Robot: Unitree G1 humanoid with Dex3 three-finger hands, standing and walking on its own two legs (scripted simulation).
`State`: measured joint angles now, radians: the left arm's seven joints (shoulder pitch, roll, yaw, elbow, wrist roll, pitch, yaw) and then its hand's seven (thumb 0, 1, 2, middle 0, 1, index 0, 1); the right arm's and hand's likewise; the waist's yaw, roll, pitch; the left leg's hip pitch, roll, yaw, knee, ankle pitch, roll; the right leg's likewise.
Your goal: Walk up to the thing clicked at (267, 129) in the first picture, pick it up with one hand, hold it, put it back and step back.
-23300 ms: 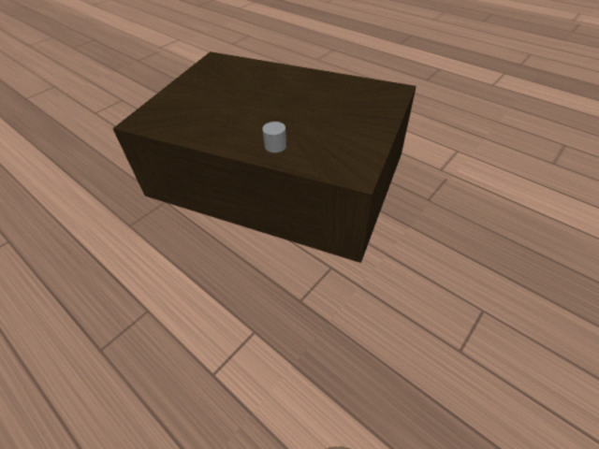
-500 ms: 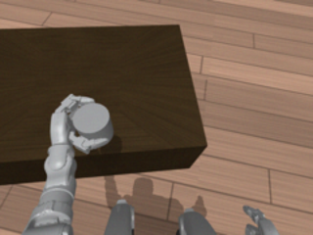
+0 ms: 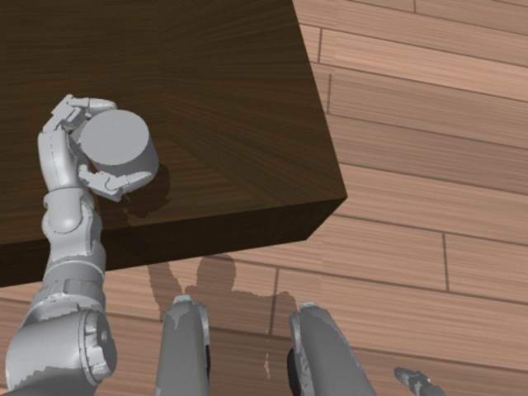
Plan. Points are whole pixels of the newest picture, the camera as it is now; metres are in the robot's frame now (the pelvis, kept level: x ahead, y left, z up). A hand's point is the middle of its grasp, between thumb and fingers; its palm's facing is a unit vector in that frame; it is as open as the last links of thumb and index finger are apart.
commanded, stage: crouch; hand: left
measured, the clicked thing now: (123, 151) +0.47 +0.20 -0.02
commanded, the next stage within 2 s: lower in 0.48 s
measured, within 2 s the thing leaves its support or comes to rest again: rests again in 1.28 s
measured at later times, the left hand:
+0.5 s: hand (118, 145) +0.50 +0.22 -0.06, palm faces +0.20 -0.98 -0.04, open 11.7 cm
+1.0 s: hand (129, 161) +0.51 +0.23 -0.13, palm faces +0.20 -0.98 -0.05, open 11.7 cm
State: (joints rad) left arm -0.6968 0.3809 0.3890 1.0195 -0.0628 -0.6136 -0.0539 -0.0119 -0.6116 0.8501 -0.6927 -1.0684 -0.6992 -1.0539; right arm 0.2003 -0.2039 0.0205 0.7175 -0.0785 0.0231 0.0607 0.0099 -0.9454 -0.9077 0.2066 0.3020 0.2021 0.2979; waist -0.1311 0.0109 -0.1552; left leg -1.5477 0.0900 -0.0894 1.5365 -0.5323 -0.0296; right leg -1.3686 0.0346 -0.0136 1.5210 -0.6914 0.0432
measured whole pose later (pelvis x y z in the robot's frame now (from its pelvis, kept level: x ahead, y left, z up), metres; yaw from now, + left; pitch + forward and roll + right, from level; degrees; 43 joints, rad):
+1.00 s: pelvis -0.03 -0.01 -0.11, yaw -4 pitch +37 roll -7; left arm -0.90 0.57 0.48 1.09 -0.01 -0.52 -0.09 -0.01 -0.61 0.86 -0.68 -1.08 -0.69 -1.07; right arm 0.17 -0.23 0.07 0.69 -0.10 0.07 0.06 0.01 -0.95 -0.91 0.21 0.30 0.20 0.30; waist -0.18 0.00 -0.13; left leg -1.97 0.10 -0.14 1.89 -0.58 -0.04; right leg -1.78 0.07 -0.02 1.90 -0.76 0.05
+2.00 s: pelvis -0.04 -0.01 -0.16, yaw -5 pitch +35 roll -8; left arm -0.98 0.62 0.48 1.08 -0.05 -0.43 -0.12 -0.02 -0.61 0.22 -0.48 -0.40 -0.49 -0.38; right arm 0.16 -0.25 0.09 0.67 -0.09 0.09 0.03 0.01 -0.94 -0.89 0.21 0.30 0.20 0.30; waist -0.16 0.00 -0.10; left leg -2.11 0.10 -0.18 2.06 -0.58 -0.05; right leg -1.92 0.09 -0.04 2.07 -0.78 0.05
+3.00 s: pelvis +0.01 +0.02 +0.08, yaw +2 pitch +21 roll -6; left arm -0.55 0.62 0.32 1.04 0.07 -0.04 0.07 -0.01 -0.58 0.03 -0.05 -0.05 -0.05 -0.04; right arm 0.30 -0.27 0.01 0.65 0.02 0.10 -0.01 0.01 -0.90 -0.90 0.21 0.30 0.20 0.30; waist -0.09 0.03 -0.11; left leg -1.14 0.09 -0.07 1.21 -0.44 -0.01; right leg -0.95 0.02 -0.02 1.13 -0.55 0.05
